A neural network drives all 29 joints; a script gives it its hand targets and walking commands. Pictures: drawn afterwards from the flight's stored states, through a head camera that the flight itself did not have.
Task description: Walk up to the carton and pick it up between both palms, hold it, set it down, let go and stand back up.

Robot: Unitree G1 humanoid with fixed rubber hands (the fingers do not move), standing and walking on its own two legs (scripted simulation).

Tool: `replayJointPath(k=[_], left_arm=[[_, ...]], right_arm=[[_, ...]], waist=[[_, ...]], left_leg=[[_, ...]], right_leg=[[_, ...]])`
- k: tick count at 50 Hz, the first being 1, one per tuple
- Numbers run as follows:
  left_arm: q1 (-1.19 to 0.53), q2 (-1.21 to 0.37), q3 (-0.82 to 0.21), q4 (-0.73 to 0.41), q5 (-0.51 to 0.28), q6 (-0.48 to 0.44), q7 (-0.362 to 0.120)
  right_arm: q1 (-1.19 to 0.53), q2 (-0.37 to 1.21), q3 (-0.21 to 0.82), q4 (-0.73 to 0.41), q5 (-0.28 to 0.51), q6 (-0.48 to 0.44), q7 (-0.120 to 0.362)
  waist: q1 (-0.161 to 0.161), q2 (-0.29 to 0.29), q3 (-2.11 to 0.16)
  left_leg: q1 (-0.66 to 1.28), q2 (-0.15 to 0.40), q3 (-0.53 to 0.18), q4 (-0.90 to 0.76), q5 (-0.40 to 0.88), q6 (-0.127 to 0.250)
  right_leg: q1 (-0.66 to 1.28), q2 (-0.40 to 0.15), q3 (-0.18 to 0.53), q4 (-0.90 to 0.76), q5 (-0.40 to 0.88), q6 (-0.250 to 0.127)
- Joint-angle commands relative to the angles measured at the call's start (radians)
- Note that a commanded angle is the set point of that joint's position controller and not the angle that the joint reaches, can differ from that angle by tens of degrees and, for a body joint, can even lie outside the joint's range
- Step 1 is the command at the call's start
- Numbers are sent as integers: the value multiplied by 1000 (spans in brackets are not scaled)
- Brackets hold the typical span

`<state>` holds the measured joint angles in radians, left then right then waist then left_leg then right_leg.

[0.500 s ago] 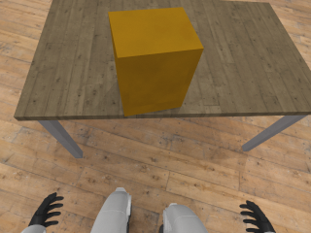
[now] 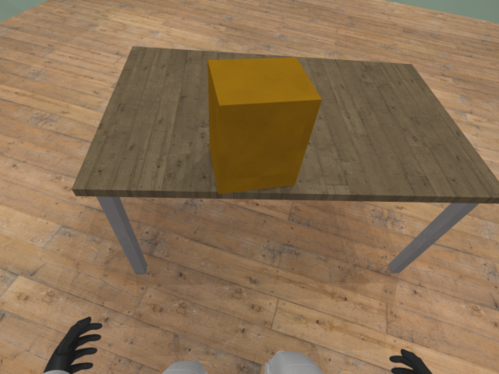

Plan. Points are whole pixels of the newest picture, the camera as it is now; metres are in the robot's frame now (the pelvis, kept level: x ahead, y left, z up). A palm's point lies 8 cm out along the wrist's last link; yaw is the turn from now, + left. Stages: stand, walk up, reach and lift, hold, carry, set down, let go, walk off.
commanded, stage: walk up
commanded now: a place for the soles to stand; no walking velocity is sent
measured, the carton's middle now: (255, 128) +0.64 -0.03 -0.01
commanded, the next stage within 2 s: none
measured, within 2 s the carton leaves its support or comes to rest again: neither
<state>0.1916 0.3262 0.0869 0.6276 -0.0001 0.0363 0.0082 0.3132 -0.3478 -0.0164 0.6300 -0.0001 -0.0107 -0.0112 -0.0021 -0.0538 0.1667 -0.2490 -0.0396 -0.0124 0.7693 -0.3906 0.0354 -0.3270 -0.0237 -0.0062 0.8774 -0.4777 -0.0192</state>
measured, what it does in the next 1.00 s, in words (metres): steps on the spot: right foot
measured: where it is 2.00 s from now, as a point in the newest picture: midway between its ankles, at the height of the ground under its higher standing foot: outside the picture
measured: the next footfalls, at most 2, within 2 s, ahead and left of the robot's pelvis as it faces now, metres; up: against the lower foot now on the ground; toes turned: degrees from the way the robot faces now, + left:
right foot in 0.12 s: +0.09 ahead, -0.13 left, +0.00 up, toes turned -1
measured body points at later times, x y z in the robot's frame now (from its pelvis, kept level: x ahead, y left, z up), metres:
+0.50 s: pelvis +0.04 -0.03 +0.00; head +0.06 -0.03 +0.45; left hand +0.17 +0.26 -0.08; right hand +0.14 -0.31 -0.10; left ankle +0.03 +0.10 -0.71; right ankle +0.05 -0.13 -0.71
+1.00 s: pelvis +0.01 -0.02 +0.00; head +0.01 -0.03 +0.45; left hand +0.16 +0.26 -0.08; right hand +0.13 -0.31 -0.09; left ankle +0.03 +0.10 -0.71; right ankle +0.05 -0.13 -0.71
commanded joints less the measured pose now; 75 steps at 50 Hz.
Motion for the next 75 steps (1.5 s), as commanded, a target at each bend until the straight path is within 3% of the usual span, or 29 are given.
replayJointPath(k=[1,3,4,5,6,7,8,9,11,12,14,16,18,20,22,25,28,31,36,40,46,51,62,69,70,71,72,73,75], left_arm=[[30,255,58,-67,21,-43,-23],[70,250,55,-54,23,-51,-21],[86,247,52,-45,28,-59,-20],[98,259,49,-41,36,-69,-14],[104,297,54,-39,44,-80,-7],[87,336,57,-48,38,-90,-1],[58,316,52,-60,33,-90,-2],[30,312,48,-68,32,-91,-6],[-6,288,35,-65,28,-87,-12],[-23,280,27,-68,18,-84,-15],[-17,266,19,-57,9,-80,-19],[14,260,17,-45,11,-75,-15],[-1,273,11,-51,13,-79,-7],[0,281,10,-49,9,-79,-5],[-7,279,10,-49,5,-75,-5],[-7,261,8,-51,4,-66,-5],[11,271,10,-49,9,-67,0],[-18,279,10,-50,8,-71,-3],[-19,265,13,-53,7,-66,-9],[-34,283,16,-58,8,-70,-13],[-37,276,17,-55,6,-72,-20],[-39,270,13,-54,5,-78,-21],[-31,262,5,-44,2,-79,-14],[-23,269,8,-43,5,-76,-10],[73,283,32,-76,20,-79,-20],[67,289,40,-84,23,-76,-26],[51,285,46,-101,22,-73,-31],[30,271,44,-115,20,-76,-36],[-9,248,35,-135,21,-86,-36]], right_arm=[[-47,-277,-110,-120,-38,-55,-12],[-98,-268,-101,-130,-32,-48,-7],[-123,-250,-93,-132,-26,-45,-2],[-128,-228,-84,-126,-20,-42,5],[-99,-203,-79,-120,-13,-42,8],[-57,-194,-75,-110,-10,-40,6],[-51,-225,-89,-104,-5,-31,1],[-40,-238,-94,-99,-3,-28,-1],[-24,-231,-89,-88,-11,-43,2],[-4,-242,-92,-80,-12,-53,1],[-18,-279,-97,-72,-14,-59,-7],[-40,-270,-86,-64,-8,-56,-6],[-43,-243,-78,-59,-2,-48,-4],[-30,-239,-78,-54,-2,-40,-7],[-18,-247,-79,-49,-3,-41,-12],[-33,-264,-82,-50,-8,-45,-12],[-57,-253,-77,-54,-6,-43,-8],[-47,-240,-75,-44,-4,-37,-6],[-77,-252,-76,-52,-11,-43,-1],[-66,-240,-76,-46,-5,-41,7],[-68,-249,-80,-45,-8,-49,13],[-68,-250,-79,-37,-9,-53,15],[-73,-247,-74,-36,-4,-53,13],[-77,-249,-75,-36,-4,-49,11],[-11,-267,-109,-66,-27,-49,24],[-4,-263,-108,-71,-33,-47,30],[18,-280,-117,-78,-35,-47,32],[45,-299,-125,-78,-39,-48,33],[94,-329,-137,-60,-52,-51,26]], waist=[[-22,216,-84],[13,206,-97],[35,189,-115],[55,122,-131],[53,18,-164],[35,-44,-164],[27,-3,-141],[14,-13,-149],[-17,-19,-167],[-32,-31,-210],[-19,-14,-271],[14,-25,-299],[11,-58,-278],[1,-31,-277],[-6,-27,-288],[5,1,-271],[18,11,-251],[-5,4,-236],[15,19,-183],[3,-6,-146],[9,-4,-111],[7,11,-130],[11,20,-192],[13,23,-193],[14,27,-231],[6,22,-156],[-11,58,-102],[-28,93,-76],[-62,163,-14]], left_leg=[[-76,293,-483,-473,-346,113],[-163,270,-400,-411,-299,108],[-227,235,-322,-358,-255,80],[-274,180,-232,-266,-157,30],[-325,105,-155,-104,-85,-21],[-297,29,-56,31,-69,-55],[-234,42,-59,35,-140,-44],[-165,53,-57,-2,-132,-29],[-22,75,-65,-160,36,-14],[67,96,-96,-218,144,-4],[88,169,-212,-240,286,34],[44,188,-222,-189,336,55],[17,128,-128,-132,330,10],[36,108,-95,-132,302,-5],[78,124,-117,-157,354,9],[55,179,-193,-193,404,50],[-9,170,-171,-178,351,39],[28,125,-114,-171,269,15],[-52,169,-187,-244,171,38],[-57,128,-141,-243,65,21],[-81,138,-173,-293,-4,31],[-60,140,-180,-303,36,30],[-26,151,-179,-279,196,24],[-35,154,-175,-277,208,22],[-23,131,-217,-251,-143,78],[-64,154,-278,-297,-355,106],[-57,182,-343,-352,-457,128],[-10,219,-408,-424,-502,151],[116,339,-543,-520,-452,214]], right_leg=[[-75,-40,108,-35,-3,6],[73,-38,89,-168,90,-10],[190,-35,87,-268,150,-21],[270,-69,152,-398,166,-39],[325,-179,373,-493,95,-90],[267,-295,526,-550,29,-153],[175,-327,536,-543,-26,-215],[127,-312,487,-515,-22,-222],[85,-225,345,-460,135,-139],[69,-172,264,-404,263,-92],[98,-81,146,-272,429,-41],[167,-85,145,-270,423,-45],[183,-136,206,-334,482,-86],[171,-168,228,-329,551,-114],[149,-150,192,-290,585,-96],[137,-93,134,-232,498,-55],[167,-109,165,-290,439,-69],[117,-142,202,-343,392,-92],[123,-93,164,-340,243,-61],[73,-116,214,-424,74,-74],[57,-96,200,-438,-11,-58],[73,-94,190,-426,29,-57],[143,-95,161,-374,256,-51],[153,-94,154,-358,274,-55],[130,-65,179,-310,-89,-92],[39,-62,208,-303,-234,-101],[-52,-44,201,-273,-257,-93],[-135,-13,146,-224,-206,-72],[-303,27,24,-94,-38,-27]])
